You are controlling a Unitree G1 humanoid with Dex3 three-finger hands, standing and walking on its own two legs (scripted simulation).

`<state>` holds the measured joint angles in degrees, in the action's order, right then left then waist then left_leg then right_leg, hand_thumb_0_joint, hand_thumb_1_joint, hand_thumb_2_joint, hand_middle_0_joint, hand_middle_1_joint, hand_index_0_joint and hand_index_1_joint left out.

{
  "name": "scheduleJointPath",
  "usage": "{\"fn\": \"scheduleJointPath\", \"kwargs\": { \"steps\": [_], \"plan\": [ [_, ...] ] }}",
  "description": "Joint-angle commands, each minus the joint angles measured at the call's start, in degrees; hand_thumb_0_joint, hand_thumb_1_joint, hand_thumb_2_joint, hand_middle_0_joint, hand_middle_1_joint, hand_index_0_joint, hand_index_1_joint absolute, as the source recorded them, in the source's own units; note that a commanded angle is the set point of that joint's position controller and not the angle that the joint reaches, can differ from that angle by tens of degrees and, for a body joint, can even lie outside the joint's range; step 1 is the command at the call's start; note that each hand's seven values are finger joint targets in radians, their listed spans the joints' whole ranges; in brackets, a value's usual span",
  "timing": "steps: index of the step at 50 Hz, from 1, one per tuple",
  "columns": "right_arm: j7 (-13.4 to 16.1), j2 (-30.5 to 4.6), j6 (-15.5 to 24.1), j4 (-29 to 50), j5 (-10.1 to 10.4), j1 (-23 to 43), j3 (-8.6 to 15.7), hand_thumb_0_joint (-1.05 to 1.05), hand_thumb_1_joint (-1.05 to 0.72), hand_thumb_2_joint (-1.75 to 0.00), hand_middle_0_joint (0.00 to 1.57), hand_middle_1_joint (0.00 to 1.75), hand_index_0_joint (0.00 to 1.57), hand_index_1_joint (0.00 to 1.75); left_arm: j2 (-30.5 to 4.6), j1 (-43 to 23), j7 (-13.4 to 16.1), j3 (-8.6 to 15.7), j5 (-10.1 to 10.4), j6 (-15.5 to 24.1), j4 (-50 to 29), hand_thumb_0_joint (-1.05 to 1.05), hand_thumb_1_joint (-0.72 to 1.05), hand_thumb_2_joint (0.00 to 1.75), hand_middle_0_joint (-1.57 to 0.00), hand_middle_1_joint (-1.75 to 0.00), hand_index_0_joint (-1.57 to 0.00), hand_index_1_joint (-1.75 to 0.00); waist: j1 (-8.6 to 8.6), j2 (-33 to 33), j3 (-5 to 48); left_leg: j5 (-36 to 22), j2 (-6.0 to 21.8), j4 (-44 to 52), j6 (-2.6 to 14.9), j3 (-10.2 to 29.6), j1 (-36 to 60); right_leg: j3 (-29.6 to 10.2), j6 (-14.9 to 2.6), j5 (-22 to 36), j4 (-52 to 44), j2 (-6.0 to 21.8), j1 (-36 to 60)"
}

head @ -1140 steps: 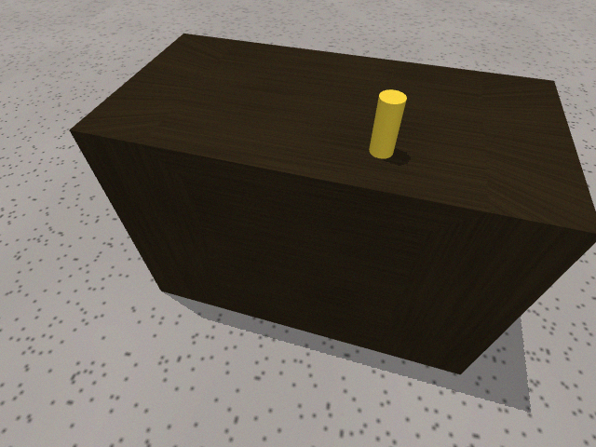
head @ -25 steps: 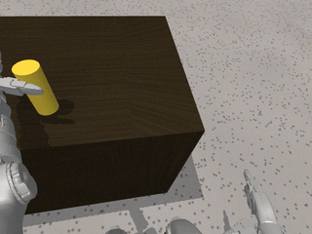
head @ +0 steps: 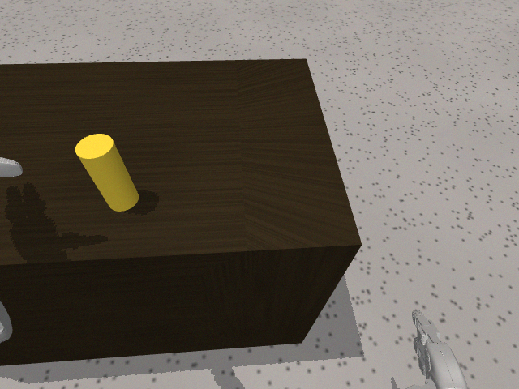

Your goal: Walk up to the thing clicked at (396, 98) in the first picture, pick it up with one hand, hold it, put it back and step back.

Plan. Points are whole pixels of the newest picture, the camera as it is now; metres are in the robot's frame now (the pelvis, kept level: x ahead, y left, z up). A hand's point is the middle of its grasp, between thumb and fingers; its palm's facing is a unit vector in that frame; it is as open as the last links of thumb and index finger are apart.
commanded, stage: sink last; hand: left
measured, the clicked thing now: (110, 175) +0.45 +0.24 +0.07
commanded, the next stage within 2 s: home in 0.82 s
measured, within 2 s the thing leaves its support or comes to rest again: neither
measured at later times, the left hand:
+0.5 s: hand out of the picture +0.21 +0.27 +0.18, palm faces +0.48 -0.79 -0.38, open 17.5 cm
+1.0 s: hand out of the picture +0.14 +0.23 +0.16, palm faces +0.39 -0.81 -0.44, open 17.5 cm
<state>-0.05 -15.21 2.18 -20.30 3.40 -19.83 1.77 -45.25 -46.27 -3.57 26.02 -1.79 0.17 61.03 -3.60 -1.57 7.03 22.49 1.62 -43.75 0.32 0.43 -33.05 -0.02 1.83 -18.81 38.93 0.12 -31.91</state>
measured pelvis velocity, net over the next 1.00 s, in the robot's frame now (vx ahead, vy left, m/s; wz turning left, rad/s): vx -0.03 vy -0.03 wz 0.04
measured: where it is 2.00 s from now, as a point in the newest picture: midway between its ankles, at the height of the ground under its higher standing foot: outside the picture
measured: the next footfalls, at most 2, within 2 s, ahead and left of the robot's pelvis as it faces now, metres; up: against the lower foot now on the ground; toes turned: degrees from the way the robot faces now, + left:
none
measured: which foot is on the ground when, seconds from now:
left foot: down 0.00-1.00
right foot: down 0.00-1.00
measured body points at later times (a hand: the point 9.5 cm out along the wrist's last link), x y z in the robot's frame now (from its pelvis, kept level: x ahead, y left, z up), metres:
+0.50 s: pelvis -0.01 -0.02 +0.01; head -0.01 -0.04 +0.46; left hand +0.18 +0.31 +0.20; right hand +0.16 -0.28 -0.07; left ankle -0.02 +0.11 -0.71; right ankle +0.00 -0.15 -0.71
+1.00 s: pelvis -0.03 -0.03 +0.02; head -0.04 -0.05 +0.47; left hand +0.11 +0.27 +0.18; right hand +0.14 -0.28 -0.06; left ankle -0.02 +0.11 -0.71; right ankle +0.00 -0.15 -0.71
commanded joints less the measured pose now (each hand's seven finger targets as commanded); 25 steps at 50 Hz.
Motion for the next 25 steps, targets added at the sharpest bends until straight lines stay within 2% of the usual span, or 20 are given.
{"fn": "scheduleJointPath", "kwargs": {
  "steps": [1,2,3,4,5,7,8,9,10,11,12,13,16,18,20,21,22,23,24,25],
  "plan": [
    [-0.5,-8.3,4.3,7.8,0.3,2.5,4.0,0.00,0.53,-0.07,0.05,0.05,0.05,0.05,-12.2,-13.0,1.2,0.0,1.3,3.7,-21.4,0.00,-0.59,0.06,-0.07,-0.03,-0.04,-0.05,2.35,-10.8,22.2,-39.6,1.4,4.9,-2.40,0.7,21.6,3.7,-3.40,20.5,-2.0,-1.7,7.4],
    [-0.6,-7.6,4.3,6.4,0.2,2.7,3.8,0.00,0.54,-0.07,0.05,0.05,0.05,0.05,-10.5,-11.8,1.4,-0.9,1.5,3.7,-25.1,0.00,-0.59,0.06,-0.06,-0.02,-0.04,-0.05,2.51,-11.1,20.6,-37.6,1.3,5.5,-2.34,0.7,21.4,3.8,-3.49,18.7,-2.9,-1.7,7.0],
    [-0.9,-6.1,4.0,4.0,0.1,0.6,2.7,0.00,0.52,-0.07,0.05,0.05,0.05,0.05,-9.1,-8.1,1.5,-0.5,1.8,3.7,-27.0,0.00,-0.59,0.06,-0.07,-0.03,-0.04,-0.05,2.82,-10.4,19.8,-37.7,1.3,5.9,-2.32,0.7,21.4,4.0,-3.56,19.0,-3.2,-1.7,7.5],
    [-0.8,-6.9,4.0,2.5,0.2,0.4,4.1,0.00,0.53,-0.07,0.05,0.05,0.05,0.05,-8.6,-3.2,1.8,-0.1,2.3,3.7,-30.7,0.00,-0.59,0.06,-0.06,-0.03,-0.04,-0.05,3.66,-11.1,17.7,-37.3,1.3,6.6,-2.49,0.6,21.0,4.2,-3.62,18.1,-3.4,-1.7,7.6],
    [-0.9,-7.9,3.9,2.4,0.2,-0.1,5.2,0.00,0.53,-0.07,0.05,0.05,0.05,0.05,-6.6,1.8,1.8,-0.4,2.9,3.4,-33.5,0.00,-0.59,0.06,-0.06,-0.03,-0.04,-0.05,3.40,-10.1,18.1,-36.9,1.2,6.8,-2.36,0.6,21.5,4.2,-3.66,18.2,-3.8,-1.7,8.4],
    [-1.3,-7.7,4.0,2.9,0.3,1.9,4.8,0.00,0.53,-0.06,0.05,0.05,0.05,0.05,-5.6,8.0,2.2,0.7,3.8,3.8,-44.9,0.00,-0.58,0.05,-0.06,-0.03,-0.04,-0.05,4.88,-9.3,17.5,-37.9,1.3,7.3,-2.42,0.8,21.1,4.6,-3.55,18.6,-3.7,-1.7,10.4],
    [-1.2,-6.6,3.7,2.3,0.4,2.2,4.3,0.00,0.53,-0.06,0.05,0.05,0.05,0.05,-3.8,11.8,2.5,0.4,4.2,3.8,-48.7,0.00,-0.57,0.04,-0.06,-0.03,-0.05,-0.04,4.96,-8.0,16.7,-36.4,0.8,7.5,-2.09,0.5,20.6,4.5,-3.45,19.1,-4.2,-1.5,11.7],
    [-1.1,-7.1,3.5,3.7,0.5,2.9,4.9,0.00,0.53,-0.07,0.05,0.05,0.05,0.05,-4.5,15.4,2.9,2.1,4.7,4.0,-54.3,0.00,-0.57,0.04,-0.06,-0.03,-0.05,-0.04,5.36,-7.0,15.6,-34.5,0.5,8.2,-1.89,0.2,19.6,4.5,-3.35,19.5,-4.4,-1.5,13.3],
    [-0.4,-9.5,3.2,3.0,0.5,3.2,7.6,0.00,0.52,-0.06,0.05,0.05,0.05,0.05,-6.2,18.8,3.7,4.6,5.0,4.3,-59.7,0.00,-0.57,0.04,-0.06,-0.03,-0.05,-0.04,5.74,-7.0,15.9,-32.6,0.0,8.4,-1.68,-0.2,19.5,4.0,-3.32,19.9,-4.6,-1.2,14.5],
    [0.1,-10.4,2.8,2.6,0.4,2.0,8.8,0.00,0.53,-0.06,0.05,0.05,0.05,0.05,-5.3,23.4,4.0,5.0,5.3,4.1,-62.4,0.00,-0.56,0.03,-0.06,-0.03,-0.05,-0.03,4.92,-5.4,13.9,-30.3,-0.3,9.2,-1.41,-0.5,18.9,3.9,-3.12,19.9,-5.1,-1.1,15.0],
    [0.2,-8.4,2.7,2.7,0.4,1.9,7.3,0.00,0.53,-0.06,0.05,0.05,0.05,0.05,-3.3,24.2,4.3,4.1,5.7,4.5,-69.1,0.00,-0.56,0.03,-0.06,-0.03,-0.05,-0.04,5.12,-6.2,12.5,-27.9,-0.5,9.8,-1.33,-0.8,19.0,3.7,-3.07,18.8,-5.5,-0.9,15.4],
    [0.7,-9.0,2.8,5.5,0.4,3.9,7.8,0.00,0.53,-0.06,0.05,0.05,0.05,0.05,-3.3,27.6,5.0,5.8,5.9,4.7,-71.6,0.00,-0.56,0.03,-0.06,-0.03,-0.05,-0.04,5.33,-4.9,12.7,-26.9,-0.7,10.2,-1.19,-0.9,19.2,3.5,-2.93,18.5,-5.7,-0.8,16.3],
    [2.4,-8.3,2.4,5.5,0.2,4.6,8.8,0.00,0.54,-0.06,0.05,0.05,0.05,0.05,-0.1,36.9,6.7,6.8,6.6,5.9,-78.6,0.00,-0.55,0.03,-0.05,-0.03,-0.05,-0.03,5.57,-1.9,7.7,-19.9,-1.5,11.7,-0.26,-1.5,17.6,2.9,-2.28,14.8,-7.4,-0.1,17.0],
    [2.8,-5.5,2.1,3.4,0.0,2.6,7.5,0.00,0.55,-0.06,0.05,0.05,0.05,0.05,4.4,40.7,7.0,4.7,6.9,6.5,-81.8,0.00,-0.55,0.04,-0.05,-0.03,-0.05,-0.04,5.38,-3.1,3.6,-15.8,-1.8,12.8,-0.19,-1.9,17.0,2.5,-2.30,11.1,-8.4,0.1,15.2],
    [3.1,-3.7,2.2,2.3,-0.2,2.3,6.5,0.00,0.55,-0.06,0.05,0.05,0.05,0.05,7.9,45.9,6.8,2.9,7.0,7.5,-84.0,0.00,-0.54,0.04,-0.05,-0.03,-0.05,-0.04,5.17,-2.3,1.8,-14.9,-1.9,13.1,0.10,-2.2,17.5,2.6,-2.09,10.5,-8.8,0.3,14.8],
    [3.2,-3.7,2.3,1.9,-0.4,2.9,6.7,0.00,0.54,-0.06,0.05,0.05,0.05,0.05,9.5,48.8,6.8,1.9,7.0,8.1,-85.6,0.00,-0.54,0.03,-0.05,-0.04,-0.05,-0.04,5.70,-2.6,1.9,-15.0,-2.1,13.0,0.17,-2.3,17.5,2.5,-2.14,11.0,-8.7,0.5,15.2],
    [3.0,-2.2,2.5,1.4,-0.5,3.4,5.0,0.00,0.55,-0.05,0.05,0.05,0.05,0.05,11.2,52.4,6.5,1.1,7.0,8.4,-85.3,0.00,-0.54,0.03,-0.05,-0.04,-0.05,-0.04,6.12,-1.5,-0.2,-14.5,-2.2,13.0,0.34,-2.5,16.9,2.5,-1.96,10.6,-9.0,0.7,14.9],
    [3.3,-3.6,2.7,1.3,-0.6,3.2,6.6,0.00,0.56,-0.05,0.05,0.05,0.05,0.05,12.2,54.4,6.3,0.7,7.0,8.8,-85.2,0.00,-0.53,0.04,-0.05,-0.04,-0.04,-0.04,5.69,-0.9,-0.6,-13.4,-2.3,13.2,0.47,-2.5,17.2,2.4,-1.85,9.7,-9.6,0.7,14.5],
    [3.5,-4.6,3.3,4.5,-0.7,5.2,7.3,0.00,0.55,-0.06,0.05,0.05,0.05,0.05,11.7,54.0,6.4,0.9,7.1,9.8,-91.3,0.00,-0.54,0.03,-0.05,-0.04,-0.05,-0.04,5.95,-1.0,1.2,-14.0,-2.4,13.2,0.51,-2.5,18.2,2.3,-1.80,10.4,-9.5,0.8,15.7],
    [3.5,-4.9,3.5,2.1,-0.8,4.4,7.9,0.00,0.55,-0.05,0.05,0.05,0.05,0.05,11.7,57.0,6.3,1.3,7.0,10.5,-92.0,0.00,-0.54,0.03,-0.05,-0.04,-0.05,-0.04,6.19,-1.1,0.5,-13.8,-2.5,13.2,0.53,-2.6,18.3,2.3,-1.79,10.2,-9.7,0.8,15.5]
  ]
}}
